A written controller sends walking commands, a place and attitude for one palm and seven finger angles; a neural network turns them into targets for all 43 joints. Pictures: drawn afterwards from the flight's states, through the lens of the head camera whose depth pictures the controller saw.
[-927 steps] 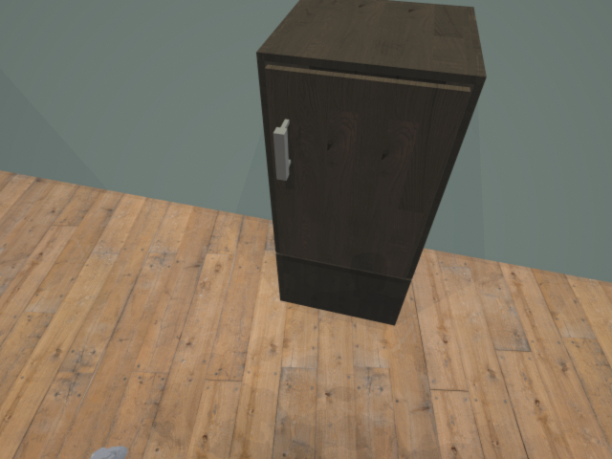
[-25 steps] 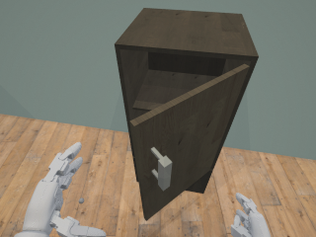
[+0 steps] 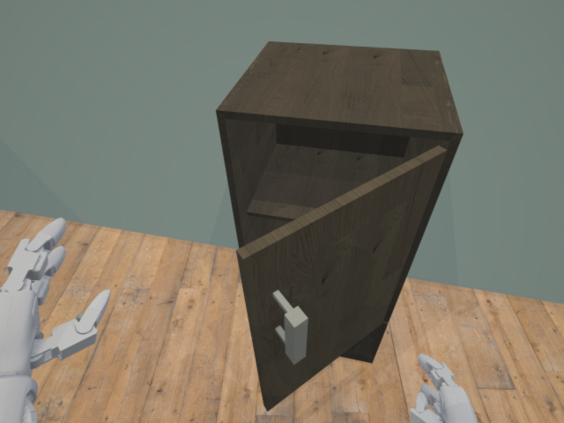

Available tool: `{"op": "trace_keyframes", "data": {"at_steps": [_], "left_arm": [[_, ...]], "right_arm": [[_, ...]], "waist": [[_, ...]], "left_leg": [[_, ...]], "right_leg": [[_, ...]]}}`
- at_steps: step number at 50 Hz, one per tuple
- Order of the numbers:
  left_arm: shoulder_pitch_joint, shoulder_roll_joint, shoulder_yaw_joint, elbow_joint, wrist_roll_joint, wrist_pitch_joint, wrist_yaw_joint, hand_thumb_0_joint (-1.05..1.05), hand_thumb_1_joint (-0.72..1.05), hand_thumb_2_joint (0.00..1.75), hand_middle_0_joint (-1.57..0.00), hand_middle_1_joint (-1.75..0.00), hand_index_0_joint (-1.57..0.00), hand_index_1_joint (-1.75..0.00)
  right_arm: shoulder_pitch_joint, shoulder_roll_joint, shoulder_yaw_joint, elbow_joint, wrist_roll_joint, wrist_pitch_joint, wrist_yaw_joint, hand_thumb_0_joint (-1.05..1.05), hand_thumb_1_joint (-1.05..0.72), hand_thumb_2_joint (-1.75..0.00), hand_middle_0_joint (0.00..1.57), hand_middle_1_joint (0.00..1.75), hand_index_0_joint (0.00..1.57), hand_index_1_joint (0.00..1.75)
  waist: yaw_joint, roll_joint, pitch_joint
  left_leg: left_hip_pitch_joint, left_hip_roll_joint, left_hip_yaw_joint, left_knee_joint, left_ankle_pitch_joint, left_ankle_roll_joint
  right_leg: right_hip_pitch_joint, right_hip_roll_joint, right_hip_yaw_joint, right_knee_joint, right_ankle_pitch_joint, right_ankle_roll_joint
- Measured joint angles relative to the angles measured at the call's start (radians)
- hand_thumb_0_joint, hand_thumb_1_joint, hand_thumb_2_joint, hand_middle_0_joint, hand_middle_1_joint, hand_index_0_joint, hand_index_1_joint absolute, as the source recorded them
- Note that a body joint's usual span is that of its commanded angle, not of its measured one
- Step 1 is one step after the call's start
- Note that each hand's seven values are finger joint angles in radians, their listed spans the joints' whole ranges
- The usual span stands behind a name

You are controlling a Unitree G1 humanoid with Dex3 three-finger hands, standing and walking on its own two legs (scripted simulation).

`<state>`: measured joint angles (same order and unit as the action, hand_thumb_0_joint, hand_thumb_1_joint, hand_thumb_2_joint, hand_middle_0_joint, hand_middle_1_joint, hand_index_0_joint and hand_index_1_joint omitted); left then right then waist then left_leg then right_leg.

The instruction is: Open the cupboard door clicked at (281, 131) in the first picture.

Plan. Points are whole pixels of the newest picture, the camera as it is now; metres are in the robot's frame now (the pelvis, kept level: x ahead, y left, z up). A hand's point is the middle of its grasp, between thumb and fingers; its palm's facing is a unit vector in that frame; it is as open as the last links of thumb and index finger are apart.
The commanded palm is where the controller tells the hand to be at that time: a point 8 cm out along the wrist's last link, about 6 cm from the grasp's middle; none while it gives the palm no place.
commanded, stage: draw the hand back to the body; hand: left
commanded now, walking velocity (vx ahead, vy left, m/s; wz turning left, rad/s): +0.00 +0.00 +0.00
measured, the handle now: (287, 326) +0.28 +0.03 -0.02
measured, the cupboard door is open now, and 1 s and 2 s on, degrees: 48 48 48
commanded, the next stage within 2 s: step back with the hand held close in 0.46 s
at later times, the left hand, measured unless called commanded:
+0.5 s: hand (76, 315) +0.17 +0.23 +0.17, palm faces +0.45 -0.80 -0.40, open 7.5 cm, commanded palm +0.12 +0.27 +0.18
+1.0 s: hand (54, 341) +0.15 +0.25 +0.16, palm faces +0.36 -0.79 -0.50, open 7.4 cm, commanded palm +0.09 +0.29 +0.18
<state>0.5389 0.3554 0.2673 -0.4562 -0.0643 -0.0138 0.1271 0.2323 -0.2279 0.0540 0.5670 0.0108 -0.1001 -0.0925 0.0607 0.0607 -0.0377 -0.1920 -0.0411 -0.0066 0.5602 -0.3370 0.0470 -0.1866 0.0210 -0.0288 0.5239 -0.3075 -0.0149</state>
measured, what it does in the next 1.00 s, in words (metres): shifts its weight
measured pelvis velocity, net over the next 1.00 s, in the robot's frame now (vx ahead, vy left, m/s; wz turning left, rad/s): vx -0.06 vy -0.01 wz -0.02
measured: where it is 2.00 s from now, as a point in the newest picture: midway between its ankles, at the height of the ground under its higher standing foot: outside the picture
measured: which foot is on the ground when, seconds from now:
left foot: down 0.00-1.00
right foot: down 0.00-1.00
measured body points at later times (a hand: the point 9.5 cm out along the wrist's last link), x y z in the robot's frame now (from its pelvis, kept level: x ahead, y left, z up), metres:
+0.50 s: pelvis -0.01 -0.03 +0.01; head -0.04 -0.05 +0.46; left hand +0.14 +0.27 +0.19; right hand +0.18 -0.24 -0.08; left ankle -0.02 +0.09 -0.73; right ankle -0.02 -0.11 -0.73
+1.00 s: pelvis -0.06 -0.01 +0.01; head -0.05 -0.01 +0.46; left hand +0.12 +0.29 +0.19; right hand +0.11 -0.27 -0.07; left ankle -0.02 +0.09 -0.73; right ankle -0.02 -0.11 -0.73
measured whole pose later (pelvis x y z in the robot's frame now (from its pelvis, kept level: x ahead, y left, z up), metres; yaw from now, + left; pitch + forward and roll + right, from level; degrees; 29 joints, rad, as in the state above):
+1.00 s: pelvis -0.06 -0.01 +0.01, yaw -1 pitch -1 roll -1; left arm 0.57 0.43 0.40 -0.47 -0.06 -0.15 0.14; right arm 0.18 -0.24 -0.02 0.58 0.01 0.00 -0.09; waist -0.01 0.02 0.03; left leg -0.26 -0.02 0.00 0.49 -0.21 0.03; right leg -0.25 0.04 -0.02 0.43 -0.16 -0.03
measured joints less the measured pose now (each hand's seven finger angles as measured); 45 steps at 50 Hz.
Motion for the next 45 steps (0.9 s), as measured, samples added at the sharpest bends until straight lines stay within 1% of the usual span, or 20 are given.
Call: {"op": "trace_keyframes", "data": {"at_steps": [6, 9, 14, 18, 24, 27, 30, 31, 34, 37, 41, 45], "left_arm": [[-0.050, 0.026, 0.073, -0.001, -0.011, -0.023, -0.002, 0.01, 0.66, 0.80, -0.20, -0.30, -0.20, -0.30], [-0.069, 0.018, 0.094, 0.026, -0.017, -0.038, -0.004, 0.01, 0.75, 0.84, -0.20, -0.30, -0.21, -0.30], [-0.063, -0.019, 0.061, 0.067, -0.018, -0.029, -0.017, 0.01, 0.83, 0.87, -0.20, -0.30, -0.21, -0.30], [-0.039, -0.019, 0.034, 0.052, -0.014, -0.024, -0.023, 0.02, 0.86, 0.89, -0.21, -0.30, -0.21, -0.30], [-0.046, 0.002, 0.054, 0.038, -0.013, -0.043, -0.018, 0.02, 0.88, 0.89, -0.21, -0.30, -0.21, -0.30], [-0.064, -0.001, 0.066, 0.061, -0.015, -0.053, -0.017, 0.02, 0.88, 0.90, -0.21, -0.30, -0.21, -0.30], [-0.078, -0.010, 0.063, 0.084, -0.017, -0.055, -0.018, 0.02, 0.88, 0.90, -0.21, -0.30, -0.21, -0.30], [-0.083, -0.011, 0.064, 0.090, -0.013, -0.060, -0.021, 0.02, 0.89, 0.90, -0.21, -0.30, -0.21, -0.30], [-0.080, -0.003, 0.088, 0.096, -0.001, -0.097, -0.022, 0.02, 0.88, 0.90, -0.21, -0.30, -0.21, -0.30], [-0.055, 0.008, 0.102, 0.079, 0.006, -0.122, -0.019, 0.02, 0.89, 0.90, -0.21, -0.30, -0.21, -0.30], [-0.003, 0.018, 0.095, 0.041, 0.010, -0.128, -0.015, 0.02, 0.89, 0.90, -0.21, -0.30, -0.21, -0.30], [0.028, 0.046, 0.101, 0.007, 0.009, -0.130, -0.008, 0.02, 0.88, 0.90, -0.21, -0.30, -0.21, -0.30]], "right_arm": [[-0.019, -0.008, -0.011, 0.024, -0.002, -0.003, 0.006, 0.01, -0.91, -0.90, 0.20, 0.30, 0.20, 0.30], [-0.032, -0.009, -0.016, 0.030, 0.000, 0.008, 0.013, 0.01, -0.91, -0.90, 0.20, 0.30, 0.20, 0.30], [-0.039, -0.009, -0.023, 0.034, -0.003, 0.023, 0.018, 0.01, -0.91, -0.90, 0.20, 0.30, 0.20, 0.30], [-0.028, -0.006, -0.023, 0.047, -0.006, 0.019, 0.014, 0.01, -0.91, -0.90, 0.20, 0.30, 0.20, 0.30], [-0.026, 0.000, -0.023, 0.066, -0.004, 0.008, 0.009, 0.01, -0.91, -0.90, 0.20, 0.30, 0.20, 0.30], [-0.035, 0.001, -0.025, 0.068, -0.003, 0.010, 0.010, 0.01, -0.91, -0.90, 0.20, 0.30, 0.20, 0.30], [-0.041, 0.002, -0.027, 0.070, -0.003, 0.008, 0.011, 0.01, -0.91, -0.90, 0.20, 0.30, 0.20, 0.30], [-0.041, 0.000, -0.027, 0.066, -0.002, 0.011, 0.012, 0.01, -0.91, -0.90, 0.20, 0.30, 0.20, 0.30], [-0.046, -0.002, -0.028, 0.057, -0.006, 0.027, 0.021, 0.01, -0.91, -0.90, 0.20, 0.30, 0.20, 0.30], [-0.053, -0.007, -0.038, 0.047, -0.011, 0.045, 0.025, 0.01, -0.91, -0.90, 0.20, 0.30, 0.20, 0.30], [-0.054, -0.021, -0.057, 0.033, -0.010, 0.068, 0.020, 0.01, -0.91, -0.90, 0.20, 0.30, 0.20, 0.30], [-0.053, -0.024, -0.074, 0.026, -0.004, 0.088, 0.011, 0.01, -0.91, -0.90, 0.20, 0.30, 0.20, 0.30]], "waist": [[0.009, 0.000, 0.013], [0.007, 0.005, 0.023], [0.006, 0.007, 0.042], [0.008, 0.002, 0.042], [0.010, 0.006, 0.043], [0.007, 0.012, 0.051], [0.006, 0.016, 0.059], [0.003, 0.017, 0.057], [-0.018, 0.014, 0.048], [-0.035, 0.002, 0.051], [-0.050, -0.011, 0.059], [-0.060, -0.024, 0.063]], "left_leg": [[0.048, 0.006, -0.003, -0.054, 0.025, -0.009], [0.063, 0.009, -0.004, -0.073, 0.036, -0.013], [0.077, 0.015, -0.003, -0.096, 0.053, -0.018], [0.088, 0.020, -0.006, -0.108, 0.060, -0.025], [0.106, 0.029, -0.011, -0.114, 0.065, -0.034], [0.110, 0.033, -0.012, -0.118, 0.072, -0.038], [0.109, 0.036, -0.012, -0.122, 0.079, -0.040], [0.099, 0.039, -0.015, -0.118, 0.080, -0.041], [0.050, 0.048, -0.026, -0.093, 0.078, -0.039], [0.016, 0.050, -0.023, -0.088, 0.087, -0.045], [-0.010, 0.040, -0.009, -0.098, 0.104, -0.038], [-0.037, 0.031, 0.002, -0.091, 0.116, -0.029]], "right_leg": [[0.046, 0.006, -0.002, -0.050, 0.023, -0.009], [0.060, 0.009, -0.001, -0.066, 0.033, -0.012], [0.070, 0.015, 0.000, -0.084, 0.048, -0.019], [0.081, 0.020, -0.003, -0.094, 0.053, -0.026], [0.104, 0.029, -0.009, -0.109, 0.062, -0.035], [0.107, 0.032, -0.009, -0.114, 0.070, -0.039], [0.107, 0.036, -0.009, -0.120, 0.078, -0.042], [0.103, 0.039, -0.013, -0.125, 0.082, -0.042], [0.074, 0.049, -0.024, -0.141, 0.100, -0.046], [0.039, 0.050, -0.022, -0.139, 0.112, -0.045], [-0.001, 0.038, -0.009, -0.123, 0.120, -0.036], [-0.034, 0.029, 0.000, -0.106, 0.128, -0.027]]}}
